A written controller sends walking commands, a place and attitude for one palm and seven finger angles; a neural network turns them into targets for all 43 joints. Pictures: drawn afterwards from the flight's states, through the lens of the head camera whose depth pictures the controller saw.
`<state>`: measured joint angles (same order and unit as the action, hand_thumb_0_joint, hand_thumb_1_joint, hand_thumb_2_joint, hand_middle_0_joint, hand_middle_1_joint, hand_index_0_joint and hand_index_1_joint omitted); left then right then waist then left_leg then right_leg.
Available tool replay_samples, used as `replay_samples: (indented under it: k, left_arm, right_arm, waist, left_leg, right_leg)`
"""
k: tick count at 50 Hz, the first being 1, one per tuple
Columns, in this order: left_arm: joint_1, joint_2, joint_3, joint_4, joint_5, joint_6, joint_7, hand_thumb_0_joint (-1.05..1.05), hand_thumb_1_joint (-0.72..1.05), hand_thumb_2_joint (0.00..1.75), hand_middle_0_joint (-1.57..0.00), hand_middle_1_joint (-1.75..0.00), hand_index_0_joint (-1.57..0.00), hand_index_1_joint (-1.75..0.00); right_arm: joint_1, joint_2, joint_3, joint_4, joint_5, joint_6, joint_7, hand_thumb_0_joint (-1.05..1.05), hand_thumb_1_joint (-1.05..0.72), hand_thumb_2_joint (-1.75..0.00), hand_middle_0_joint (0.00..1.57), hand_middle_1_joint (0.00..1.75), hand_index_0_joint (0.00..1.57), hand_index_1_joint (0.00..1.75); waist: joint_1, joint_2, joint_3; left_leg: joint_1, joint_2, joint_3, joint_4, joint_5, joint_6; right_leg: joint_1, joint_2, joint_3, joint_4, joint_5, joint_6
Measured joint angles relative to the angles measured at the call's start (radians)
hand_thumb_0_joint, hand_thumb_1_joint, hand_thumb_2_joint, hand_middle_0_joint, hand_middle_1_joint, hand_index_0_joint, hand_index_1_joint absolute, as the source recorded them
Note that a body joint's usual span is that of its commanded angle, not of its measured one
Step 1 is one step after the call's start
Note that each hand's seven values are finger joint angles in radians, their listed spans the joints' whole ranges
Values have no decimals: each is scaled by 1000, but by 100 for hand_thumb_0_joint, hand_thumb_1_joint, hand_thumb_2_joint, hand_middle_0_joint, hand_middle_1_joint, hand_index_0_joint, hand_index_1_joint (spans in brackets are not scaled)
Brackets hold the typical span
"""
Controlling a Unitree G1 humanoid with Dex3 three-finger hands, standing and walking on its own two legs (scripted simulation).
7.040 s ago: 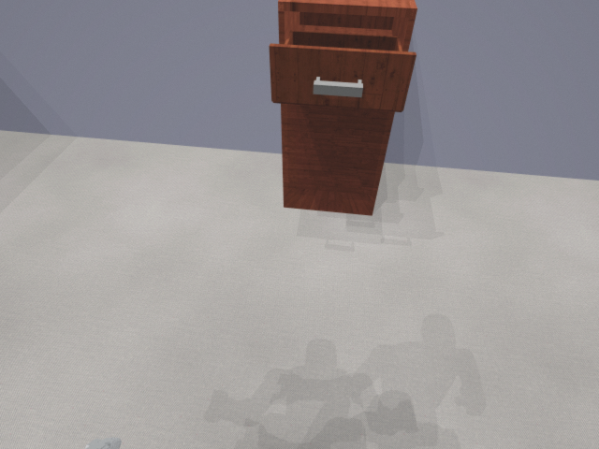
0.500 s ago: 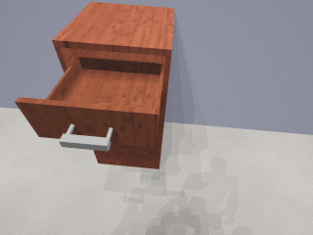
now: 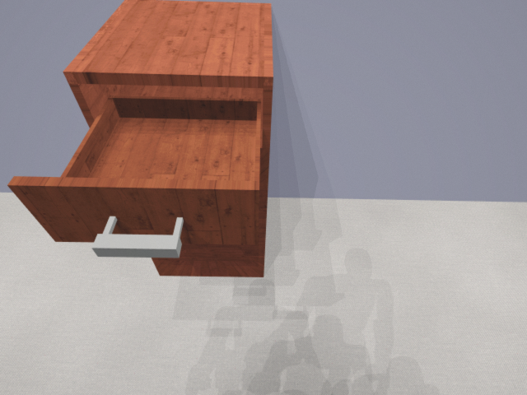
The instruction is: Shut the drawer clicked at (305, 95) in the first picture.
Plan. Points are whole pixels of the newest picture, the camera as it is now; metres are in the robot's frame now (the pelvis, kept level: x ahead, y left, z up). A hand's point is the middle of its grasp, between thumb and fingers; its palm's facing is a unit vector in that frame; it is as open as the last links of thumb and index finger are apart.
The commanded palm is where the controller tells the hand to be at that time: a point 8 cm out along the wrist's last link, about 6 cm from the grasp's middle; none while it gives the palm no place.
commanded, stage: look again from close up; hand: left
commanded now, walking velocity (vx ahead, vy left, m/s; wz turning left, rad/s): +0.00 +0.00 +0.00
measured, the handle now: (142, 234) +0.35 +0.23 +0.02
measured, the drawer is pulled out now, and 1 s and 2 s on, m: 0.30 0.30 0.30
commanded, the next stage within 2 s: shuffle to correct the standing spot in 0.50 s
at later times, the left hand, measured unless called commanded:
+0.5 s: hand out of the picture +0.00 +0.15 -0.18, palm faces +0.01 -0.98 -0.20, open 7.3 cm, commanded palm none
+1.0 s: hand out of the picture +0.02 +0.16 -0.19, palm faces +0.04 -0.98 -0.19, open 7.3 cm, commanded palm none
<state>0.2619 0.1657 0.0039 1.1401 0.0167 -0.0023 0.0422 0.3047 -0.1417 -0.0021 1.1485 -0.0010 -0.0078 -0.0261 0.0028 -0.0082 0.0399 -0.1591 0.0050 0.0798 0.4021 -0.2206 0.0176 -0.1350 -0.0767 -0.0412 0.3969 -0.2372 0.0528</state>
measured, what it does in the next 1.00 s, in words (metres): stands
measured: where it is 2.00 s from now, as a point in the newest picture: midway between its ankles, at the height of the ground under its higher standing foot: outside the picture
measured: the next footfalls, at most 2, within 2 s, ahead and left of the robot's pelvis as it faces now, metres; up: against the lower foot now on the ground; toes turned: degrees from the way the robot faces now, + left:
right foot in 1.46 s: +0.09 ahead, -0.12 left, +0.00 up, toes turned -4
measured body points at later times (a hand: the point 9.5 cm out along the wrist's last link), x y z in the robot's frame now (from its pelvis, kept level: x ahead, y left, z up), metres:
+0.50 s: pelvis +0.00 -0.03 -0.01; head +0.01 -0.04 +0.44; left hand +0.00 +0.20 -0.16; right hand +0.00 -0.25 -0.17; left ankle +0.00 +0.10 -0.74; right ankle -0.02 -0.15 -0.74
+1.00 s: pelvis +0.05 -0.01 -0.02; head +0.07 -0.01 +0.43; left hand +0.02 +0.21 -0.18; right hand +0.03 -0.24 -0.17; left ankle +0.00 +0.10 -0.74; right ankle -0.01 -0.13 -0.73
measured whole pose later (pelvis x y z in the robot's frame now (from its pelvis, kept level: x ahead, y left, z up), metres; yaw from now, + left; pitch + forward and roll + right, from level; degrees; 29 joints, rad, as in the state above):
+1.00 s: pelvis +0.05 -0.01 -0.02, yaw -1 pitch +0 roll +1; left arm 0.34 0.16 0.03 1.10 0.03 0.00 0.02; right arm 0.34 -0.15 0.00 1.10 -0.02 -0.04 -0.02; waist 0.02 -0.03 0.04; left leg -0.17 0.02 0.09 0.57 -0.38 0.01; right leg -0.22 -0.06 -0.06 0.68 -0.48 -0.03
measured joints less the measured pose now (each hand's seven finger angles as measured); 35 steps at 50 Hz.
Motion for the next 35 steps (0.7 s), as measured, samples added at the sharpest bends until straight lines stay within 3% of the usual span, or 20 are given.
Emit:
replay_samples:
  k: [4,10,35]
  left_arm:
    - [16,-6,-15,-22,1,-11,1,0,91,90,-19,-30,-20,-30]
    - [34,-13,-21,-31,-3,-13,-4,0,91,90,-20,-30,-20,-30]
    - [30,-18,-16,-33,-1,-15,-17,0,91,90,-20,-30,-20,-30]
  right_arm:
    - [19,-8,4,-51,-9,-6,15,0,-91,-90,20,30,20,30]
    - [25,-16,12,-69,-8,-11,14,0,-91,-90,20,30,20,30]
    - [-31,-22,10,-32,-9,-2,10,0,-91,-90,20,30,20,30]
  waist:
    - [-15,25,10]
    - [-10,54,-4]
    - [8,5,2]
  left_leg:
    - [-64,8,-7,90,-40,1]
    - [-60,5,-8,122,-60,-1]
    - [-23,49,-19,61,-32,-50]
  right_leg:
    - [-55,3,-4,77,-33,-10]
    - [-61,-2,-2,127,-64,-9]
    - [-37,45,-15,96,-58,-56]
